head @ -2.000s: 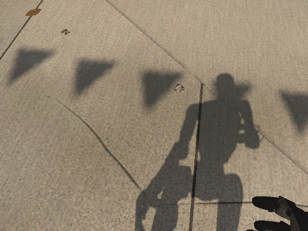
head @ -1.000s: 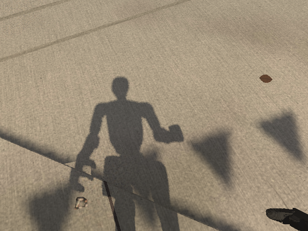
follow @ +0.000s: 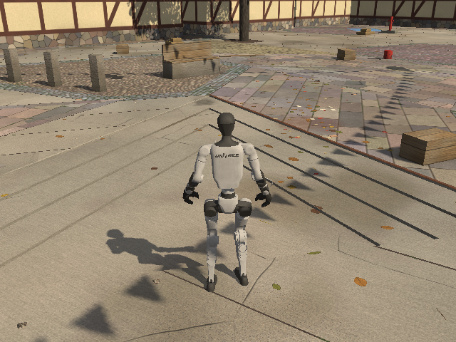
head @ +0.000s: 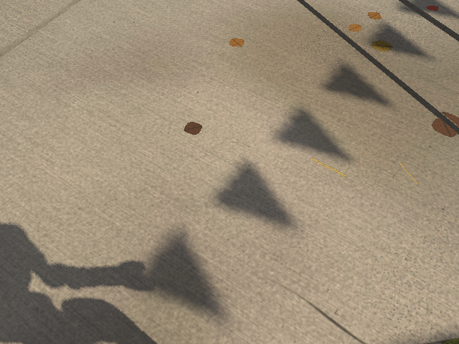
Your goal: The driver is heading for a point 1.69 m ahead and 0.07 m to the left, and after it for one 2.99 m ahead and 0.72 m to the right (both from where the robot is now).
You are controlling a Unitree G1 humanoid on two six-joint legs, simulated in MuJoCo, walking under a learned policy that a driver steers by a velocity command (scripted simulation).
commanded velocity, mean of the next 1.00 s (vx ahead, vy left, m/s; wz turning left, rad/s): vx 0.00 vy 0.00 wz -0.20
